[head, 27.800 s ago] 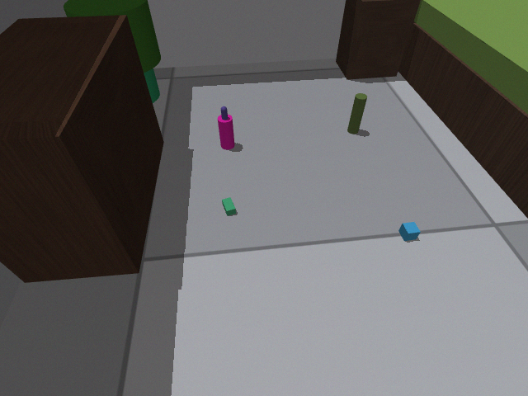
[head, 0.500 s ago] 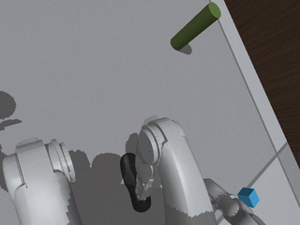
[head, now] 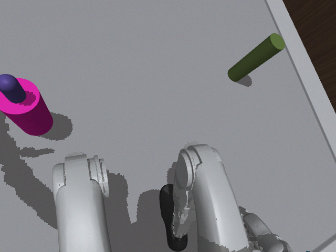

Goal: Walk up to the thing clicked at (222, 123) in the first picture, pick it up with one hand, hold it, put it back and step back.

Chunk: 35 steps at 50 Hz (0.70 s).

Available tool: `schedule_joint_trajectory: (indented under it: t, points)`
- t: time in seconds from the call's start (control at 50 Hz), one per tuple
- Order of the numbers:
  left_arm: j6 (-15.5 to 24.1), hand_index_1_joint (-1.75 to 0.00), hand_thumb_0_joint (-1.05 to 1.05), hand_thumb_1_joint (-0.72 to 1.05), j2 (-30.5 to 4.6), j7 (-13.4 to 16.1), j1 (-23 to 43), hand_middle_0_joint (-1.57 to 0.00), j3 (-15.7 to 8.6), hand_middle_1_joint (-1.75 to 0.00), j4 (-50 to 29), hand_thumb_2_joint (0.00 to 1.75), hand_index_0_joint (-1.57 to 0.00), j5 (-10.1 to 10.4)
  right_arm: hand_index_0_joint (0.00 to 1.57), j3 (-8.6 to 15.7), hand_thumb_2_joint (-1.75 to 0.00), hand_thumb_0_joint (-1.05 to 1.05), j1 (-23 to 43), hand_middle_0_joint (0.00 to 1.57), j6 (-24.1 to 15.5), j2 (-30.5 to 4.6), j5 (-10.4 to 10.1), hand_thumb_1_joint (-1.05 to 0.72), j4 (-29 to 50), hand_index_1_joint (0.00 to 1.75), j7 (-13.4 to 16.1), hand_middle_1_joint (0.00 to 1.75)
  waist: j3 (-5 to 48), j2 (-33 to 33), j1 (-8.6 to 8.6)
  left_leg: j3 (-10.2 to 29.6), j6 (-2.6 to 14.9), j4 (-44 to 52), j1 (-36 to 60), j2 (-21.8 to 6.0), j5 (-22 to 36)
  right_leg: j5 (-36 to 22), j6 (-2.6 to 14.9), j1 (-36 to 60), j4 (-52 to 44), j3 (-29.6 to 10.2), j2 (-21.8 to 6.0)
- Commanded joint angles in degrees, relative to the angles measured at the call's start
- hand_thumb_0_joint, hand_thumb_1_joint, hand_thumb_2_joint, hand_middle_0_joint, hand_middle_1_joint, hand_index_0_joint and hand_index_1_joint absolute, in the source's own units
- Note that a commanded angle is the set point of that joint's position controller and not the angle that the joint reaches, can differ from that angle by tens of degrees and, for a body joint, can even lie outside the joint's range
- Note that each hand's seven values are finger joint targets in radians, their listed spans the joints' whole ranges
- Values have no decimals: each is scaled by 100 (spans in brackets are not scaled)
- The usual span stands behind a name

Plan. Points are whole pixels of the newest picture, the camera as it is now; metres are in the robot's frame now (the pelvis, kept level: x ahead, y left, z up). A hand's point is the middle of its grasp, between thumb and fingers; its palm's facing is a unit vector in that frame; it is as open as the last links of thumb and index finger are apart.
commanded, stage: rise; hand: left
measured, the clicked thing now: (24, 105) +0.45 +0.30 -0.18
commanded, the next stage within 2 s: home in 0.02 s
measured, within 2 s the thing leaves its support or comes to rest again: neither
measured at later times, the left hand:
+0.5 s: hand out of the picture +0.32 +0.40 +0.06, palm faces +0.32 -0.78 -0.54, open 17.5 cm
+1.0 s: hand out of the picture +0.25 +0.27 +0.25, palm faces +0.33 -0.87 -0.38, open 17.5 cm
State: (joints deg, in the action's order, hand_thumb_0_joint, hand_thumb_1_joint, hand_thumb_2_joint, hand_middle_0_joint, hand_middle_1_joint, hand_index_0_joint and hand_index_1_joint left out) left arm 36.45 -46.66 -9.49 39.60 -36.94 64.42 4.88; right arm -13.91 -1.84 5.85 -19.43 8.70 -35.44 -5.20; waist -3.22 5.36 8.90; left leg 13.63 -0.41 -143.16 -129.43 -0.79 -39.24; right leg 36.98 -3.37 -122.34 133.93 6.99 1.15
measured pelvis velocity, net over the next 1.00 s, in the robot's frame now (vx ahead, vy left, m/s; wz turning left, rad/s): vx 0.07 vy -0.01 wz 0.18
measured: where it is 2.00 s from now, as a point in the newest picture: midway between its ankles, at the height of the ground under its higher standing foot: (134, 241)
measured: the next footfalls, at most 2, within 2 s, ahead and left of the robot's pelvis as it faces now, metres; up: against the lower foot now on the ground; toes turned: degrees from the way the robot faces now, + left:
none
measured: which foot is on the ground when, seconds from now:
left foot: down 0.00-1.00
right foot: down 0.00-1.00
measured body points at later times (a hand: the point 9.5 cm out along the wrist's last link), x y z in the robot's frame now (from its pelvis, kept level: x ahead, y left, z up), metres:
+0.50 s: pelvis +0.01 -0.01 +0.13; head +0.21 +0.06 +0.52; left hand +0.30 +0.43 +0.09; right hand +0.17 -0.25 +0.00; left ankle +0.08 +0.13 -0.28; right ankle +0.12 -0.13 -0.28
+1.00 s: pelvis +0.07 -0.01 +0.35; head +0.14 +0.03 +0.79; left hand +0.23 +0.31 +0.28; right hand +0.27 -0.22 +0.26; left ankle +0.08 +0.13 -0.28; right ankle +0.12 -0.13 -0.28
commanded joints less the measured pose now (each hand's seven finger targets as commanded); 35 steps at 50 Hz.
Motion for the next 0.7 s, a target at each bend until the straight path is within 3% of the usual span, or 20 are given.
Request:
schedule_joint_trajectory:
  t: [0.0, 0.02, 0.08, 0.1, 0.16, 0.18, 0.22, 0.26, 0.28, 0.3, 0.36, 0.38, 0.4, 0.44, 0.46, 0.52, 0.56, 0.6, 0.68]
  points:
    - [-368, -9, 0, -46, -2019, 253, 1505, -7, -138, -10, -691, 8, -7, -641, 20, 889, -90, 0, -810, 20, 152, -1555, -221, -89, 71, 30, 68, 30, 3619, -2626, 55, -542, -6, 2405, 2979, -193, 436, -456, 545, 1045, -1211, 424, 131]
    - [-402, -9, 0, -47, -2301, 310, 1782, -6, -252, -9, -1274, 8, -6, -689, 20, 903, -90, 0, -867, 20, 204, -1534, -243, -88, 104, 30, 66, 30, 3817, -2728, -44, -571, -13, 2429, 3117, -192, 443, -452, 547, 1118, -1235, 403, 140]
    - [-846, -10, 0, -48, -3015, 499, 1313, -8, -688, -10, -1722, 8, -8, -934, 20, 1063, -91, 0, -1000, 20, 328, -1475, -347, -91, 166, 30, 116, 30, 4524, -3052, -443, -753, -17, 2653, 3489, -148, 610, -502, 557, 1434, -1311, 243, 107]
    - [-965, -11, 0, -50, -3184, 549, 1538, -8, -723, -11, -2051, 9, -8, -1003, 20, 1111, -91, 0, -975, 20, 355, -1431, -377, -92, 200, 30, 121, 30, 4668, -3155, -474, -818, 1, 2689, 3542, -138, 584, -497, 565, 1468, -1362, 189, 117]
    - [-1390, -6, 0, -52, -2598, 659, 942, -6, -536, -6, -1985, 8, -6, -1048, 20, 1282, -90, 0, -988, 20, 398, -1316, -525, -90, 281, 30, 184, 30, 4701, -2883, -448, -847, 32, 2925, 3645, -105, 764, -650, 571, 1480, -1560, 114, 105]
    - [-1560, -6, 0, -54, -2149, 682, 677, -5, -294, -6, -1770, 7, -5, -1062, 20, 1309, -90, 0, -1095, 20, 419, -1211, -564, -90, 199, 30, 201, 30, 4477, -2681, -365, -850, 57, 3006, 3516, -91, 708, -587, 562, 1450, -1691, 115, 98]
    - [-1816, -5, 0, -56, -2018, 786, 484, -5, -282, -5, -1872, 5, -5, -1093, 20, 1437, -90, 0, -1122, 20, 419, -1178, -633, -90, 256, 30, 236, 30, 4410, -2351, -407, -876, 99, 3102, 3514, -88, 786, -618, 562, 1492, -1935, 67, 95]
    - [-2112, -5, 0, -59, -1318, 810, -153, -5, 118, -5, -1634, 3, -5, -1073, 20, 1538, -90, 0, -1134, 20, 432, -1146, -703, -89, 329, 30, 258, 30, 4238, -1934, -325, -840, 129, 3279, 3572, -93, 795, -631, 545, 1558, -2209, 53, 81]
    - [-2202, -5, 0, -59, -1256, 834, -43, -5, 223, -5, -2189, 4, -5, -1049, 20, 1606, -90, 0, -1175, 20, 418, -1138, -736, -89, 389, 30, 269, 30, 4393, -1927, -360, -839, 135, 3408, 3733, -92, 736, -584, 551, 1617, -2349, 24, 76]
    - [-2326, -5, 0, -57, -988, 851, -244, -5, 422, -5, -2220, 4, -5, -1034, 20, 1670, -90, 0, -1149, 20, 406, -1127, -775, -89, 439, 30, 287, 30, 4373, -1897, -357, -811, 134, 3590, 3838, -95, 577, -474, 549, 1646, -2495, 14, 60]
    - [-2606, -5, 0, -57, -834, 954, -556, -5, 670, -5, -3446, 4, -5, -951, 20, 1803, -90, 0, -1148, 20, 347, -1093, -903, -89, 642, 30, 328, 30, 4721, -1775, -539, -764, 144, 4178, 4319, -107, 199, -225, 537, 2121, -3006, -50, 55]
    - [-2721, -5, 0, -58, -608, 975, -1087, -5, 784, -5, -3523, 4, -5, -927, 20, 1841, -90, 0, -1100, 20, 313, -1055, -939, -89, 697, 30, 351, 30, 4695, -1719, -582, -757, 142, 4336, 4520, -113, 163, -208, 523, 2257, -3164, -91, 50]
    - [-2804, -5, 0, -54, -730, 1047, -1240, -5, 716, -5, -4255, 6, -5, -869, 20, 1855, -90, 0, -1124, 20, 293, -1014, -996, -89, 831, 30, 394, 30, 5005, -1661, -633, -750, 153, 4539, 4716, -116, 140, -198, 511, 2604, -3360, -114, 39]
    - [-3026, -5, 0, -54, -614, 1175, -1947, -5, 769, -5, -4830, 6, -5, -809, 20, 1865, -90, 0, -1046, 20, 255, -903, -1086, -89, 1002, 30, 501, 30, 5067, -1507, -744, -791, 164, 4862, 5006, -117, 228, -278, 483, 3193, -3740, -225, 16]
    - [-3149, -6, 0, -52, -488, 1234, -2268, -5, 813, -6, -4913, 7, -5, -779, 20, 1841, -90, 0, -979, 20, 221, -851, -1126, -89, 1065, 30, 563, 30, 5020, -1449, -778, -823, 168, 5019, 5149, -108, 259, -306, 474, 3478, -3928, -290, 2]
    - [-3334, -6, 0, -51, -431, 1448, -2294, -5, 763, -6, -5234, 8, -5, -764, 20, 1790, -90, 0, -869, 20, 106, -633, -1164, -90, 1028, 30, 785, 30, 4465, -1399, -753, -916, 170, 5406, 5353, -120, 344, -349, 466, 3920, -4420, -428, -5]
    - [-3437, -6, 0, -52, -354, 1569, -2529, -5, 773, -6, -5351, 7, -5, -733, 20, 1760, -90, 0, -845, 20, 16, -504, -1171, -89, 1063, 30, 904, 30, 4562, -1403, -812, -1043, 174, 5573, 5652, -89, 732, -649, 460, 4508, -4734, -517, -3]
    - [-3554, -6, 0, -53, 245, 1641, -2963, -5, 1141, -5, -5216, 7, -5, -703, 20, 1708, -90, 0, -854, 20, -104, -348, -1147, -90, 1048, 30, 1009, 30, 4296, -1337, -736, -1145, 187, 5779, 5860, -67, 1031, -914, 465, 4899, -5067, -564, -3]
    - [-3768, -5, 0, -57, 996, 1751, -3404, -5, 1672, -5, -5123, 4, -5, -652, 20, 1688, -90, 0, -988, 20, -364, -266, -1107, -89, 1016, 30, 1168, 30, 3839, -1421, -666, -1206, 150, 6333, 6608, -78, 1463, -1293, 499, 5415, -5731, -552, -25]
